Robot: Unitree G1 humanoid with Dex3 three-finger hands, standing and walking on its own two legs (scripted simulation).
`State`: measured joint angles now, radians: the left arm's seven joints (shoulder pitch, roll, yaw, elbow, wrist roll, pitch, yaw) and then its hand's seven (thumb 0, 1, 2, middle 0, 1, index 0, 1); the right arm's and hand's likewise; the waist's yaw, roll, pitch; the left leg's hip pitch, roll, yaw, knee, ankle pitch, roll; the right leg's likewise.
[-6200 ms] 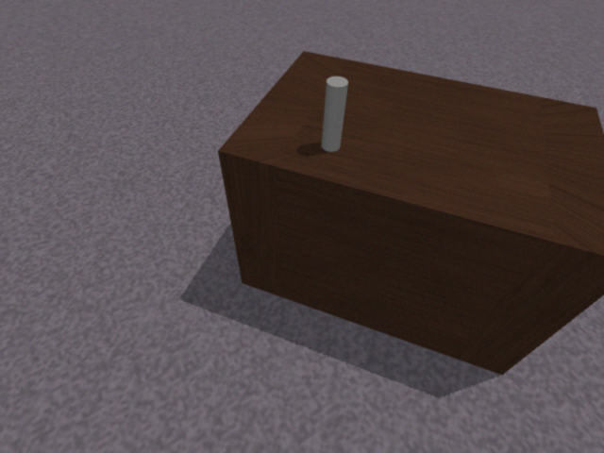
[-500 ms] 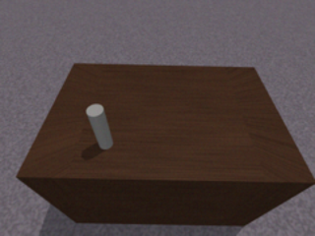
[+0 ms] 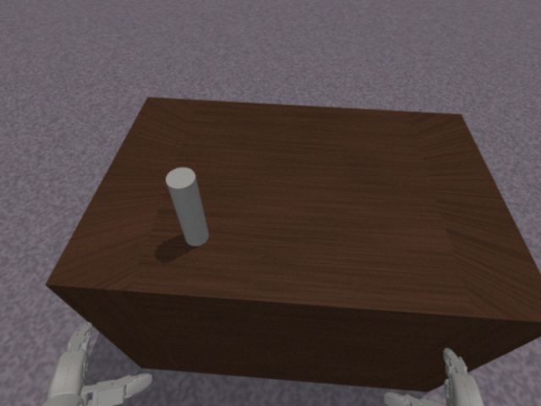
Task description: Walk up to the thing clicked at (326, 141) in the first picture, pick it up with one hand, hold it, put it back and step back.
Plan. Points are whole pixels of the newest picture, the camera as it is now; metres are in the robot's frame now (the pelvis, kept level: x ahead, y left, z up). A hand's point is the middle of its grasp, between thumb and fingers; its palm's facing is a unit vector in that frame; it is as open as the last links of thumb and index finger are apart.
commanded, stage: rise first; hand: left
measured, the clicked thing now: (189, 210) +0.46 +0.17 -0.03
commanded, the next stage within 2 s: go down in 1.08 s
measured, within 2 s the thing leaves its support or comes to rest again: neither
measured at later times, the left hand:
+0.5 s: hand (94, 354) +0.19 +0.25 -0.01, palm faces +0.25 -0.91 -0.32, open 17.5 cm
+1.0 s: hand (76, 356) +0.17 +0.25 +0.04, palm faces +0.28 -0.88 -0.37, open 17.6 cm
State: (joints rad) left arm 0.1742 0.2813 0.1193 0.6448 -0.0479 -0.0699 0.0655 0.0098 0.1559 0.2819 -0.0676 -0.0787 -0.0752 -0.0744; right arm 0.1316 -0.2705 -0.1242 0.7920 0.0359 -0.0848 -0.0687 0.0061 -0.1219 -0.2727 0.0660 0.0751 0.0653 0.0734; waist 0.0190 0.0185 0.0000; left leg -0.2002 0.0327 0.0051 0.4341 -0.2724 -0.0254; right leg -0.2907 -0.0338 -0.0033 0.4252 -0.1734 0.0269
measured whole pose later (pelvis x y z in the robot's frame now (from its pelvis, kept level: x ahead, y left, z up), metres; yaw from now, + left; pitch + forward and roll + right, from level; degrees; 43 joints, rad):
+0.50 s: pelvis +0.01 +0.00 +0.00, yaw +0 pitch -3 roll +0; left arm 0.40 0.27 0.15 0.15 -0.05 -0.09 0.06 -0.01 -0.53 0.04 -0.05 -0.05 -0.05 -0.05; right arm 0.27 -0.23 -0.12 0.58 0.02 -0.10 -0.05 -0.01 0.49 -0.04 0.06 0.05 0.06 0.05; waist 0.03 0.03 0.03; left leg -0.07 0.03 0.00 0.39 -0.27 -0.02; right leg -0.16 -0.04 -0.01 0.39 -0.18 0.03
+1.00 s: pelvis +0.00 -0.01 +0.00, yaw +1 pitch -4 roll +0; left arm 0.43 0.29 0.19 0.03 -0.04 -0.17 0.04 -0.01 -0.57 0.06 -0.05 -0.05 -0.05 -0.05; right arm 0.21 -0.23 -0.13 0.69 0.00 -0.13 -0.06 -0.01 0.51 -0.04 0.06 0.05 0.06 0.05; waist 0.04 0.05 0.05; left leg -0.07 0.03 -0.02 0.39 -0.25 -0.03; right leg -0.16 -0.04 -0.03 0.39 -0.17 0.02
